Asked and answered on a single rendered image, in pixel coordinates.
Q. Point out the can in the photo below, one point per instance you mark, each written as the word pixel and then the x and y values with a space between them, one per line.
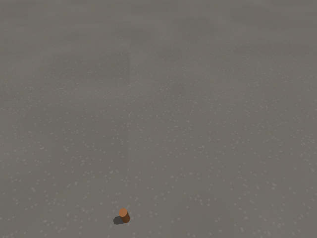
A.
pixel 124 215

